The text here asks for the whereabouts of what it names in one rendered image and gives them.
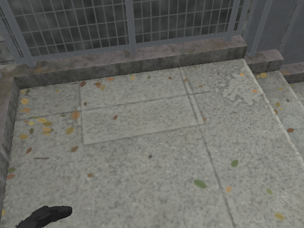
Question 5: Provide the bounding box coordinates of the left robot hand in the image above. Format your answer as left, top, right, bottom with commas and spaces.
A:
15, 205, 72, 228

